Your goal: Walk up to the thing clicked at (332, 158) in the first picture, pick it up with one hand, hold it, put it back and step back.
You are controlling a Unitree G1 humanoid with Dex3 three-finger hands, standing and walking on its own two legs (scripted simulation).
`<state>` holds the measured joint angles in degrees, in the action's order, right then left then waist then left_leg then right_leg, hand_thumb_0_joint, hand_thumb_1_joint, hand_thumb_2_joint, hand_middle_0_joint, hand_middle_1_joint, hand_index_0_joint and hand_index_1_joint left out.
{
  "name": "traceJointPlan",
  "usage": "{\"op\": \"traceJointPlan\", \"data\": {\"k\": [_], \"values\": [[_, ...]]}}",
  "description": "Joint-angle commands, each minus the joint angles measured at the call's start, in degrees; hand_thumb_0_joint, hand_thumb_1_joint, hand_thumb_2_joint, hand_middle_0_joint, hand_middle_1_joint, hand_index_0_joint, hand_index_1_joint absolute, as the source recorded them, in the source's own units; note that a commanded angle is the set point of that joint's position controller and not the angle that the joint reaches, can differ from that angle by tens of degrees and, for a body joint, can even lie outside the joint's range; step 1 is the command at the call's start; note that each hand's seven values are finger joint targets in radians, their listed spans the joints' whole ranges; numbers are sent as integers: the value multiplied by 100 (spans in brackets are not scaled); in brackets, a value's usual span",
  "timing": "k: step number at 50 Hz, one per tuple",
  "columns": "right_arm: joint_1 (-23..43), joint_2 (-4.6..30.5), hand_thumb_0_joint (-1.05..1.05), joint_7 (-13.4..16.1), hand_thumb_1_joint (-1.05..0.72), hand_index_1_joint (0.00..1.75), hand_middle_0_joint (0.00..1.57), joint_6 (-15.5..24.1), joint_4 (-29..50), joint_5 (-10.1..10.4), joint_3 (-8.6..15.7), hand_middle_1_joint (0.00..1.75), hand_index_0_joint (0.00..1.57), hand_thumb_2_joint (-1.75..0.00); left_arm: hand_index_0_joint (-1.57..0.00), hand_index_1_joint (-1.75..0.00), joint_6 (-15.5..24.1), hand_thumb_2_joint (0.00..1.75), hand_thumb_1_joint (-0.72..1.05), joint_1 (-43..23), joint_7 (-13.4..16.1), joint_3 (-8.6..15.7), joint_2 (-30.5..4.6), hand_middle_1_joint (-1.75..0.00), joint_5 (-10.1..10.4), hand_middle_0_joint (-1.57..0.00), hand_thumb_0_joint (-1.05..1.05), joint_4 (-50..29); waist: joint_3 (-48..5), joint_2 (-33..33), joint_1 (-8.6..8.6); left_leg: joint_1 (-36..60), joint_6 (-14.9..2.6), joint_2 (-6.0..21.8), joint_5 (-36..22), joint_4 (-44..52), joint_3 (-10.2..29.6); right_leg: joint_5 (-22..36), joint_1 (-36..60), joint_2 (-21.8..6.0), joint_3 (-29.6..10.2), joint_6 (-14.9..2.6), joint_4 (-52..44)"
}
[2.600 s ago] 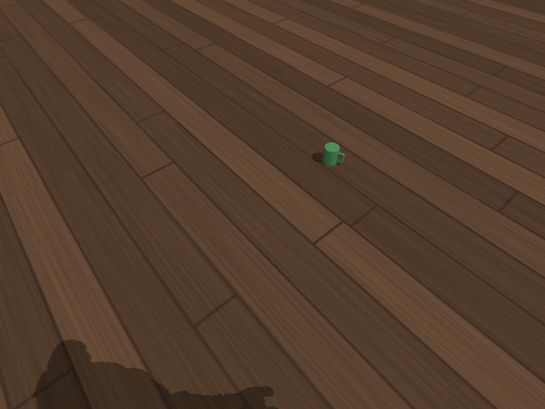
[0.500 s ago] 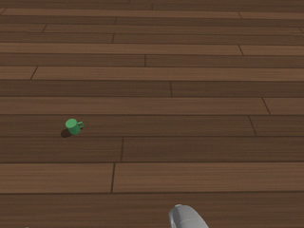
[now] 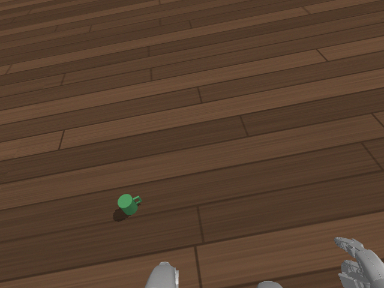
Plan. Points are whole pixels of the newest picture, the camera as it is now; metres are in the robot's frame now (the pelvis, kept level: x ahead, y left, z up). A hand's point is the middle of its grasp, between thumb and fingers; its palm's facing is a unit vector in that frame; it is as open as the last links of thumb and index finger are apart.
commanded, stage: walk up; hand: left
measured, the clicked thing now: (130, 203) +0.63 +0.43 -0.69
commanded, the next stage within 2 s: none
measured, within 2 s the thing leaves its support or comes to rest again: neither
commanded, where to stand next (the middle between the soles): +0.21 +0.52 m, yaw -42 degrees
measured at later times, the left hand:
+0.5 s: hand (12, 249) +0.26 +0.50 -0.12, palm faces -0.27 -0.76 -0.59, open 7.4 cm
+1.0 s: hand out of the picture +0.33 +0.78 -0.14, palm faces -0.36 -0.72 -0.59, open 7.4 cm
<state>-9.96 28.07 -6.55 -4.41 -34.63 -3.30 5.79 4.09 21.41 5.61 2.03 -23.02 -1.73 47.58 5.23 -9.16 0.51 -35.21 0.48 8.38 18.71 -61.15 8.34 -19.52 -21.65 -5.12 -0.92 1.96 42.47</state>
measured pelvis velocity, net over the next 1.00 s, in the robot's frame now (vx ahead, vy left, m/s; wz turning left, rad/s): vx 0.12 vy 0.51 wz -0.44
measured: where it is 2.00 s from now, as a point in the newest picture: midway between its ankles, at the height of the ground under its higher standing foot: outside the picture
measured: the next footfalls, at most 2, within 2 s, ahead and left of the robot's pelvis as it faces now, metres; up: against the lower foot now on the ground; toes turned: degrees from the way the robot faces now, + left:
left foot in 0.08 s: +0.12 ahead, +0.24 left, +0.00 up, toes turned -1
right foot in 0.44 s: +0.17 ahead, +0.10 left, +0.00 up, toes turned -18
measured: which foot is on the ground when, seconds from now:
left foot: up 0.00-0.06, down 0.08-0.46, up 0.48-0.78, down 0.80-1.00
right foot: down 0.00-0.10, up 0.12-0.42, down 0.44-0.84, up 0.86-1.00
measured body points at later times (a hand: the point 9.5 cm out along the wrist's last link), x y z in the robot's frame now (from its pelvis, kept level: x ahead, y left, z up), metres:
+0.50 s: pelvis +0.09 +0.23 -0.01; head +0.15 +0.18 +0.43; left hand +0.27 +0.54 -0.08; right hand +0.06 -0.10 -0.14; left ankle +0.09 +0.27 -0.67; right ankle +0.14 +0.12 -0.71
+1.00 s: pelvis +0.12 +0.51 -0.01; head +0.18 +0.48 +0.43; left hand +0.35 +0.81 -0.10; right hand +0.06 +0.19 -0.12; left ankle +0.18 +0.58 -0.70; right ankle +0.10 +0.34 -0.62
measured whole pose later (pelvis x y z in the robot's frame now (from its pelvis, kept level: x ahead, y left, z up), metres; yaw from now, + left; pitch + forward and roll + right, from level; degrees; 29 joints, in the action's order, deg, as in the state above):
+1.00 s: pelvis +0.12 +0.51 -0.01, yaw -25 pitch -1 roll -3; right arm -14.7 21.4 -2.9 -5.9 -39.2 -3.9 4.2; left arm 1.4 16.0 8.0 5.3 -28.5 0.3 49.0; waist 9.5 -1.9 2.5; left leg -25.8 -1.7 3.8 27.2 -54.4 -3.7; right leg -26.4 -40.2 2.8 -3.8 -2.1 77.1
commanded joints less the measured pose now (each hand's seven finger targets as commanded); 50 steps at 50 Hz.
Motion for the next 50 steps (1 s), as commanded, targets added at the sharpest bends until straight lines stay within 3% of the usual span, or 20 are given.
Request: {"op": "traceJointPlan", "data": {"k": [1,3,5,6,7,11,17,21,22,23,25,29,32,38,40,41,42,44,47,50], "values": [[-187,820,0,-59,-90,30,20,13,378,-36,440,30,20,-90,-20,-30,118,90,90,-169,127,910,-2509,-30,-161,-20,0,-504,-405,2117,188,811,-122,-139,426,598,-709,-969,-911,-541,-1014,-1229,-1388],[-809,899,0,-22,-90,30,20,46,241,-69,543,30,20,-90,-20,-30,104,90,90,-649,147,902,-2526,-30,-154,-20,0,-618,-671,2139,705,1719,-222,-243,598,1150,-859,-495,-1380,-689,-1114,-1140,-737],[-1916,1306,0,117,-90,30,20,188,-118,-219,718,30,20,-90,-20,-30,44,90,90,-523,199,605,-1449,-30,-124,-20,0,-619,-832,-380,1352,2959,-231,-73,1744,3105,113,-295,-2512,411,-70,-597,2416],[-1397,1707,0,200,-90,30,20,299,33,-195,727,30,20,-90,-20,-30,23,90,90,-322,255,456,-1023,-30,-13,-20,0,-739,-487,-1834,909,2533,-190,1094,871,4146,1957,-1786,-3443,1189,25,-472,3615],[-708,2104,0,282,-90,30,20,343,110,-38,785,30,20,-90,-20,-30,29,90,90,-126,387,467,-1308,-30,15,-20,0,-597,-593,-2072,595,2446,-626,1446,1068,4727,2950,-1589,-3338,705,-414,-701,4103],[-370,942,0,400,-90,30,20,357,206,-81,475,30,20,-90,-20,-30,-17,90,90,282,229,603,-1781,-30,282,-20,0,58,-408,-520,321,2429,-523,604,-2168,3138,255,-498,-2488,256,-157,-467,3144],[-559,642,0,434,-90,30,20,257,358,-153,396,30,20,-90,-20,-30,-82,90,90,363,170,497,-1344,-30,327,-20,0,-171,-661,-281,391,2747,-713,495,-3905,2734,-690,50,-1357,327,574,-407,1135],[303,547,0,385,-90,30,20,173,855,-106,360,30,20,-90,-20,-30,-50,90,90,2003,271,732,-1440,-30,271,-20,0,85,-1107,484,-682,734,19,-141,-3630,630,-1517,2124,1921,441,635,-768,-1105],[21,319,0,371,-90,30,20,167,823,-29,276,30,20,-90,-20,-30,-49,90,90,2200,330,844,-1696,-30,200,-20,0,58,-1155,1502,-875,-757,250,-536,-547,-649,-1139,2266,3136,-183,-683,-1147,-1321],[-554,308,0,397,-90,30,20,125,769,13,234,30,20,-90,-20,-30,-55,90,90,1842,398,919,-1992,-30,106,-20,0,-293,-1676,1933,-545,-1379,426,-632,1527,-1727,-532,2610,3360,-1758,-2808,-1800,-1199],[-901,872,0,526,-90,30,20,-62,720,-45,479,30,20,-90,-20,-30,-61,90,90,442,492,890,-2105,-30,174,-20,0,-895,-1428,1250,-32,-1418,554,-365,1649,-3195,345,2152,2151,-2720,-3970,-2685,-1484],[-467,960,0,354,-90,30,20,-120,471,-43,502,30,20,-90,-20,-30,18,90,90,-247,406,793,-1937,-30,81,-20,0,-995,-328,937,231,-155,42,-238,477,-2518,111,-232,-653,-1187,-1941,-1595,-1592],[-637,827,0,194,-90,30,20,-168,389,-100,469,30,20,-90,-20,-30,20,90,90,-275,261,889,-2138,-30,-70,-20,0,-914,-180,1494,193,20,-46,-250,237,-1813,-342,-1173,-1071,-512,-1309,-1272,-1360],[-432,837,0,166,-90,30,20,-162,459,-19,494,30,20,-90,-20,-30,4,90,90,-179,201,1055,-2534,-30,-186,-20,0,-873,-416,2344,-72,723,-149,-213,1342,215,-738,-992,-1054,-620,-1760,-1246,-1112],[-1396,848,0,204,-90,30,20,-105,107,-37,579,30,20,-90,-20,-30,-28,90,90,-615,196,955,-2329,-30,-111,-20,0,-876,-813,2019,490,1919,-228,-523,1058,1503,-1112,-215,-1418,-418,-1320,-897,-353],[-2035,985,0,254,-90,30,20,-47,-124,-126,667,30,20,-90,-20,-30,-70,90,90,-634,238,830,-1869,-30,-95,-20,0,-864,-844,960,869,2589,-246,-524,1074,2309,-795,-207,-2137,80,-849,-620,1083],[-1878,1543,0,336,-90,30,20,11,-42,-217,735,30,20,-90,-20,-30,-93,90,90,-592,301,603,-1079,-30,25,-20,0,-934,-368,-1361,828,2206,-453,824,193,3211,1286,-1735,-3471,1397,96,-292,3099],[-175,2092,0,425,-90,30,20,45,297,47,710,30,20,-90,-20,-30,-34,90,90,-808,472,589,-1657,-30,-69,-20,0,-868,31,-1382,352,491,-1622,1875,1265,4543,3428,-1525,-2739,769,-378,-494,4058],[191,994,0,510,-90,30,20,76,364,-122,458,30,20,-90,-20,-30,-115,90,90,-154,318,702,-1709,-30,269,-20,0,-198,289,-75,124,1081,-571,472,236,3434,737,-596,-2586,767,-537,-407,3820],[-179,1033,0,485,-90,30,20,115,183,-87,449,30,20,-90,-20,-30,-121,90,90,131,249,576,-1470,-30,315,-20,0,-58,-298,-815,203,2426,-652,396,-1173,3023,578,-649,-2223,655,22,-297,2909]]}}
